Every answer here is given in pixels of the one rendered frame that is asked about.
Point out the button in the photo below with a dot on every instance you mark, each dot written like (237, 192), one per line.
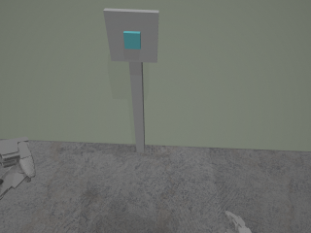
(132, 40)

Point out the robot right hand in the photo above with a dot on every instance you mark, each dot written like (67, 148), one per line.
(237, 223)

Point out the robot left hand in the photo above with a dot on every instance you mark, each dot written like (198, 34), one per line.
(15, 152)

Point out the panel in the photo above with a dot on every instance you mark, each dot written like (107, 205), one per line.
(146, 22)

